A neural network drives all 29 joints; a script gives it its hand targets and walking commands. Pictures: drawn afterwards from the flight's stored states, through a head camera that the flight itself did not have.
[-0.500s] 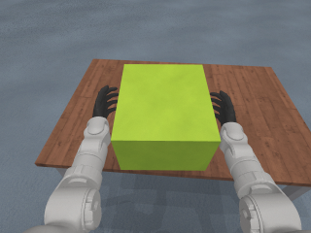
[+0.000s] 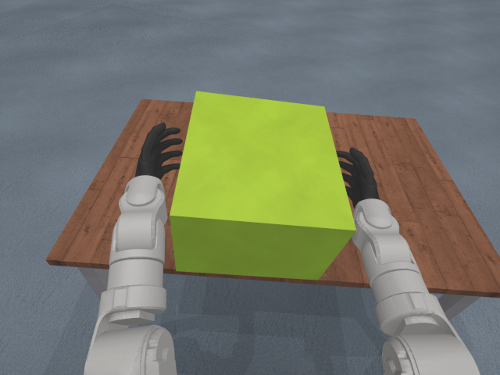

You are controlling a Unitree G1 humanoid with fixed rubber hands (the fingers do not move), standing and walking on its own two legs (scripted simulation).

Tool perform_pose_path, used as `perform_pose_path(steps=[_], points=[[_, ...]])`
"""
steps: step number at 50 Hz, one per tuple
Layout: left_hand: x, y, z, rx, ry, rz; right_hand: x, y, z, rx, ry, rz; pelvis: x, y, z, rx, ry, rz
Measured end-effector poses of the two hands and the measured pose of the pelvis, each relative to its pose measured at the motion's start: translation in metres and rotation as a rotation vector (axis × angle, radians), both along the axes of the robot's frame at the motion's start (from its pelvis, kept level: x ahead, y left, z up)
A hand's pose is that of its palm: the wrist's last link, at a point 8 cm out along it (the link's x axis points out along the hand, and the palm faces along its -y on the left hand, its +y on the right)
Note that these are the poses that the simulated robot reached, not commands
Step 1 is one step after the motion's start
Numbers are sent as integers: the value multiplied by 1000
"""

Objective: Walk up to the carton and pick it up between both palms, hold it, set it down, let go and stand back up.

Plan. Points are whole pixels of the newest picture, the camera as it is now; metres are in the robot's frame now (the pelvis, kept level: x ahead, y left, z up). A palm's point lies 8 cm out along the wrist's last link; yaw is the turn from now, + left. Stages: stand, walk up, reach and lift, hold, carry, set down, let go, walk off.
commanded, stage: reach and lift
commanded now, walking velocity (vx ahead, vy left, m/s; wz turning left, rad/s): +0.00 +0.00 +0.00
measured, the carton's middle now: (255, 183) +0.41 -0.01 +0.08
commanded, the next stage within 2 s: hold in 1.38 s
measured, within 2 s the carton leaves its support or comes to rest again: neither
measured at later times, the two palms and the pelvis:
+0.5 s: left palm (147, 164) +0.36 +0.16 +0.17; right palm (369, 187) +0.34 -0.18 +0.14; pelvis +0.00 +0.00 +0.00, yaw +0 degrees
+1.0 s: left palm (140, 159) +0.36 +0.17 +0.18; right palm (369, 179) +0.34 -0.18 +0.16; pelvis +0.00 +0.00 +0.00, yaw +0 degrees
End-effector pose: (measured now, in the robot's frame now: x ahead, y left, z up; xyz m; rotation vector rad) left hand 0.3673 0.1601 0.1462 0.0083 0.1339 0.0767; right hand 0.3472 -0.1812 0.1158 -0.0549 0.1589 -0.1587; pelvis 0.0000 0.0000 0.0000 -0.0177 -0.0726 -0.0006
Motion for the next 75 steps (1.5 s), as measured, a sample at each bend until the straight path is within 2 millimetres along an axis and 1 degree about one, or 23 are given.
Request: perform_pose_path(steps=[8, 14, 19, 29, 36, 41, 53, 61, 75], points=[[-6, 2, 15, 1, -19, 3, -5, 2, 14, 8, -20, 1, -3, 1, 0, 0, -11, 2], [-10, 3, 20, 1, -16, 6, -7, 3, 19, 14, -18, 3, -4, 2, 0, 1, -21, 0], [-8, 1, 25, 5, -12, 5, -6, 1, 21, 23, -15, 1, -4, 2, 0, 1, -19, -1], [-6, 0, 28, 6, -16, 6, -3, -1, 27, 26, -23, -1, 1, 1, 0, 0, -21, -2], [-6, 3, 30, 2, -20, 8, -1, 2, 35, 23, -34, 3, 4, -1, 0, -2, -28, 0], [-7, 5, 31, 2, -17, 11, -1, 4, 37, 31, -32, 4, 4, 0, 0, -3, -34, 3], [-12, 6, 41, 2, -27, 14, -4, 5, 45, 36, -43, 7, 1, 1, 0, -4, -43, 0], [-11, 7, 49, -2, -23, 24, 0, 5, 51, 31, -41, 16, -3, -1, 0, -1, -44, -2], [-21, 12, 54, -10, -27, 44, -3, 10, 59, 33, -46, 33, -5, -4, 0, 1, -59, 2]])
